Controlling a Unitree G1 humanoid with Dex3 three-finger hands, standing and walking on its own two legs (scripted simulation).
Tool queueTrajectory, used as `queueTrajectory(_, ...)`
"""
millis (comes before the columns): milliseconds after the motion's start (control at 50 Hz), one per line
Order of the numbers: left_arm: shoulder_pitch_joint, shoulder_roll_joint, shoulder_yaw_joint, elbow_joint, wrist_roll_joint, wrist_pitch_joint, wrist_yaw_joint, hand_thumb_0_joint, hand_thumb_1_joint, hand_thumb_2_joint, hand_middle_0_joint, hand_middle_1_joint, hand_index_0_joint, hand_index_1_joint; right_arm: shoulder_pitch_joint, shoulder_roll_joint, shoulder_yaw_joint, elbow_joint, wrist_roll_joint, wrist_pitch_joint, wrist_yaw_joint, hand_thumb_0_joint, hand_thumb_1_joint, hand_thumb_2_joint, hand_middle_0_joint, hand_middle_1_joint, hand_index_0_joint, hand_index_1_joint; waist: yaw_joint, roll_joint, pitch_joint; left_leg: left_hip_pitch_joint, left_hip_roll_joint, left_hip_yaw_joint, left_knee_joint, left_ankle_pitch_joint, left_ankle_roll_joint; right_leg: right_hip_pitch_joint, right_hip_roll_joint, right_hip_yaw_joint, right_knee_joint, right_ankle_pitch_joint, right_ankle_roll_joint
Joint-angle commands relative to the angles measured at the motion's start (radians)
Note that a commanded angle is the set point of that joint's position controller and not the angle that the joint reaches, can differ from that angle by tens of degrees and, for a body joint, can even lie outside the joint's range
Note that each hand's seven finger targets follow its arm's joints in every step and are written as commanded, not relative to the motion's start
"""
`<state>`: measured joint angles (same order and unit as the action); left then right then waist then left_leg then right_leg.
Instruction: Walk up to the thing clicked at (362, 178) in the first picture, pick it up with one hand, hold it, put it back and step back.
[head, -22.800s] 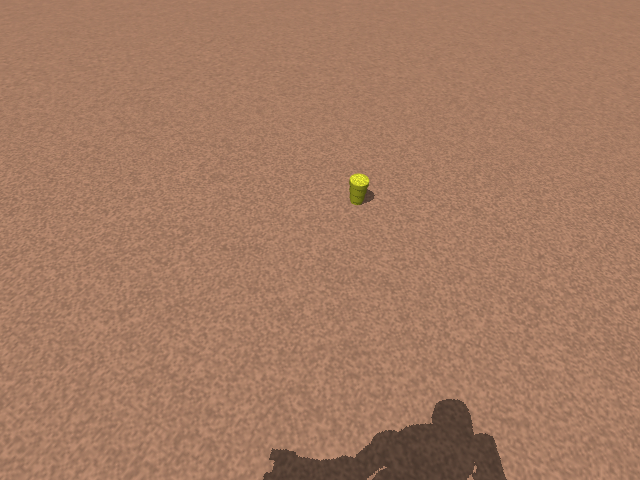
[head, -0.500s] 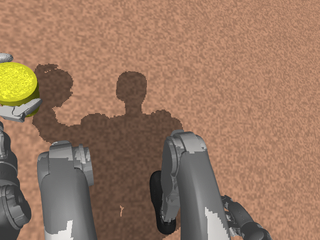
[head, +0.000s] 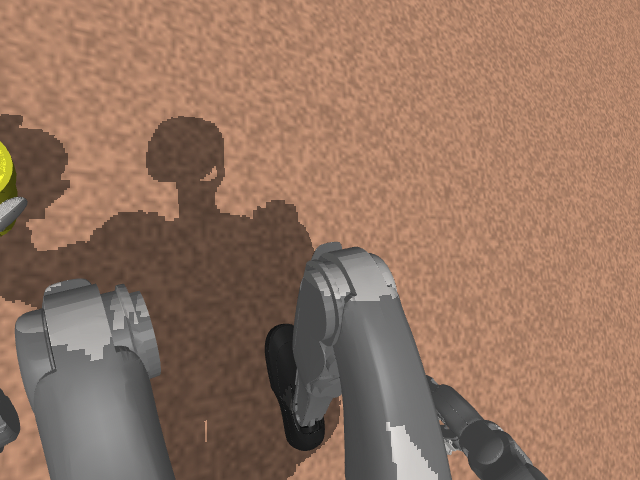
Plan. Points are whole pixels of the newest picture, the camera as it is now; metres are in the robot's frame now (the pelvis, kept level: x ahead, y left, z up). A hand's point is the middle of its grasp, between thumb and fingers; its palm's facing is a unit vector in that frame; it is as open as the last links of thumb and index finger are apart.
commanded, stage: lower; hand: left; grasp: from the side
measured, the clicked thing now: out of the picture +0.43 +0.28 -0.18
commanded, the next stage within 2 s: loosen in 0.80 s
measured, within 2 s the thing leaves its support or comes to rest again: rests again in 1.82 s
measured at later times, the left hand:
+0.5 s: hand out of the picture +0.44 +0.29 -0.18, palm faces +0.38 -0.92 -0.03, open 11.4 cm
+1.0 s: hand out of the picture +0.44 +0.29 -0.19, palm faces +0.40 -0.92 -0.02, open 11.4 cm
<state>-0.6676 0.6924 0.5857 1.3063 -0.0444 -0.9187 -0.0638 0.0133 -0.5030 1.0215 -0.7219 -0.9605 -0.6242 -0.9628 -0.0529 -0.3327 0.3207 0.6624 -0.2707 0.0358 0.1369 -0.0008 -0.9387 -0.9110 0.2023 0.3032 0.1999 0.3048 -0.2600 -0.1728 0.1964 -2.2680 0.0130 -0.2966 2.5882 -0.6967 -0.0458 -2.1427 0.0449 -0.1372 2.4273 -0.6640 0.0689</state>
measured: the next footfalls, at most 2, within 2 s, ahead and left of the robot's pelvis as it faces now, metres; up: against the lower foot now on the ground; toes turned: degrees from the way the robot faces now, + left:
none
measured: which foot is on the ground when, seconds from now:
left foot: down 0.00-1.00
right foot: down 0.00-1.00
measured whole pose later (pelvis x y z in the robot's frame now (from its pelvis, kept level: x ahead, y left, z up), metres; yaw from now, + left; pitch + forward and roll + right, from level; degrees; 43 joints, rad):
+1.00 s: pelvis -0.01 +0.01 -0.01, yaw -4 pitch +13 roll -17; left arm -0.68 0.86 0.57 1.48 -0.04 -1.07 0.04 0.01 -0.49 1.01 -0.72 -0.95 -0.63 -0.95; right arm -0.18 -0.37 0.50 0.59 -0.37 0.04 0.14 0.00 -0.91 -0.90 0.20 0.30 0.20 0.30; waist -0.27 -0.28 0.32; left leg -2.23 0.02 -0.40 2.67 -0.71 -0.03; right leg -2.07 0.08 -0.21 2.42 -0.64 0.09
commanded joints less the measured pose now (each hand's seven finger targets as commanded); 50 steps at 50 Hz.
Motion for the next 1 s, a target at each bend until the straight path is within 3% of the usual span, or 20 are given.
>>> queueTrajectory(0,-0.312,0.291,0.045,-0.234,-0.031,-0.151,0.023,0.000,0.106,1.160,-1.185,-1.319,-1.200,-1.317,0.074,-0.337,-0.072,-0.027,-0.023,0.004,-0.013,0.000,-0.939,-0.913,0.199,0.300,0.199,0.300,-0.041,0.554,-0.693,0.523,0.043,0.104,-0.296,0.196,0.010,0.321,0.023,-0.124,-0.172,0.236,-0.086)
queueTrajectory(100,-0.310,0.314,0.021,-0.206,-0.008,-0.166,0.034,0.000,0.112,1.166,-1.178,-1.320,-1.194,-1.317,0.054,-0.352,-0.050,-0.026,-0.040,0.011,-0.012,0.000,-0.935,-0.912,0.200,0.300,0.200,0.300,-0.071,0.566,-0.647,0.519,0.049,0.086,-0.283,0.211,0.008,0.317,0.023,-0.137,-0.164,0.256,-0.084)
queueTrajectory(140,-0.303,0.297,0.006,-0.184,-0.012,-0.170,0.038,0.000,0.108,1.150,-1.159,-1.302,-1.176,-1.298,0.045,-0.350,-0.040,-0.030,-0.045,0.011,-0.011,0.000,-0.932,-0.911,0.200,0.300,0.200,0.300,-0.075,0.538,-0.634,0.488,0.047,0.087,-0.267,0.204,0.014,0.336,0.025,-0.136,-0.170,0.264,-0.079)
queueTrajectory(180,-0.287,0.310,0.025,-0.177,-0.019,-0.174,0.049,0.000,0.089,1.159,-1.160,-1.311,-1.177,-1.308,0.059,-0.351,-0.032,-0.029,-0.051,0.010,-0.011,0.000,-0.932,-0.911,0.200,0.300,0.200,0.300,-0.074,0.520,-0.661,0.489,0.047,0.087,-0.251,0.218,0.016,0.379,0.029,-0.134,-0.177,0.284,-0.073)
queueTrajectory(280,-0.282,0.307,0.013,-0.129,-0.023,-0.184,0.059,0.000,0.128,1.198,-1.171,-1.337,-1.189,-1.333,0.022,-0.362,-0.013,-0.041,-0.059,0.011,-0.011,0.000,-0.919,-0.908,0.200,0.300,0.200,0.300,-0.087,0.494,-0.621,0.481,0.051,0.072,-0.247,0.197,0.016,0.363,0.035,-0.153,-0.176,0.270,-0.069)
queueTrajectory(400,-0.268,0.379,0.045,-0.098,-0.011,-0.204,0.072,0.000,0.118,1.184,-1.158,-1.322,-1.177,-1.318,-0.003,-0.373,0.011,-0.053,-0.073,0.017,-0.015,0.000,-0.919,-0.907,0.200,0.300,0.200,0.300,-0.079,0.504,-0.598,0.476,0.058,0.064,-0.245,0.194,0.013,0.375,0.043,-0.164,-0.169,0.265,-0.070)
queueTrajectory(460,-0.281,0.388,0.040,-0.091,-0.009,-0.217,0.081,0.000,0.143,1.177,-1.167,-1.314,-1.185,-1.309,-0.034,-0.383,0.020,-0.065,-0.077,0.016,-0.014,0.000,-0.915,-0.906,0.200,0.300,0.200,0.300,-0.091,0.530,-0.556,0.471,0.062,0.052,-0.261,0.150,0.009,0.342,0.045,-0.179,-0.161,0.229,-0.074)
queueTrajectory(560,-0.285,0.407,0.040,-0.086,-0.011,-0.236,0.087,0.000,0.149,1.189,-1.166,-1.323,-1.186,-1.317,-0.040,-0.388,0.033,-0.072,-0.086,0.014,-0.015,0.000,-0.916,-0.906,0.200,0.300,0.200,0.300,-0.104,0.514,-0.563,0.467,0.062,0.050,-0.240,0.147,0.014,0.366,0.051,-0.182,-0.170,0.241,-0.067)
queueTrajectory(640,-0.289,0.381,0.007,-0.064,-0.001,-0.244,0.091,0.000,0.192,1.200,-1.172,-1.328,-1.192,-1.321,-0.048,-0.395,0.040,-0.067,-0.094,0.012,-0.016,0.000,-0.910,-0.904,0.200,0.300,0.200,0.300,-0.124,0.539,-0.538,0.497,0.067,0.030,-0.251,0.169,0.005,0.349,0.051,-0.201,-0.156,0.259,-0.066)
queueTrajectory(780,-0.280,0.370,-0.005,-0.040,-0.012,-0.253,0.102,0.000,0.186,1.215,-1.182,-1.335,-1.200,-1.332,-0.064,-0.400,0.054,-0.075,-0.098,0.011,-0.015,0.000,-0.907,-0.904,0.200,0.300,0.200,0.300,-0.123,0.509,-0.511,0.481,0.068,0.019,-0.245,0.170,0.006,0.359,0.056,-0.210,-0.159,0.262,-0.064)
queueTrajectory(820,-0.271,0.395,0.001,-0.028,-0.010,-0.256,0.103,0.000,0.174,1.195,-1.172,-1.315,-1.189,-1.311,-0.070,-0.399,0.060,-0.080,-0.097,0.013,-0.014,0.000,-0.902,-0.903,0.200,0.300,0.200,0.300,-0.114,0.510,-0.511,0.473,0.067,0.020,-0.241,0.165,0.009,0.361,0.059,-0.211,-0.159,0.259,-0.065)
queueTrajectory(880,-0.256,0.374,-0.003,-0.016,-0.009,-0.258,0.109,0.000,0.209,1.227,-1.184,-1.335,-1.201,-1.332,-0.071,-0.396,0.064,-0.078,-0.103,0.016,-0.015,0.000,-0.900,-0.903,0.200,0.300,0.200,0.300,-0.120,0.504,-0.518,0.493,0.072,0.016,-0.237,0.195,0.007,0.372,0.062,-0.212,-0.158,0.283,-0.062)
queueTrajectory(900,-0.273,0.390,-0.010,-0.006,-0.004,-0.256,0.111,0.000,0.167,1.147,-1.235,-1.296,-1.250,-1.292,-0.079,-0.399,0.066,-0.084,-0.102,0.017,-0.016,0.000,-0.910,-0.901,0.200,0.300,0.200,0.300,-0.126,0.508,-0.498,0.475,0.071,0.015,-0.241,0.165,0.008,0.353,0.062,-0.215,-0.161,0.259,-0.064)
queueTrajectory(980,-0.284,0.385,-0.010,-0.028,-0.018,-0.263,0.110,0.000,0.006,0.827,-1.001,-0.980,-1.023,-0.972,-0.081,-0.400,0.068,-0.087,-0.102,0.016,-0.016,0.000,-0.919,-0.897,0.201,0.300,0.200,0.300,-0.128,0.498,-0.485,0.460,0.072,0.016,-0.240,0.147,0.012,0.360,0.063,-0.213,-0.169,0.248,-0.062)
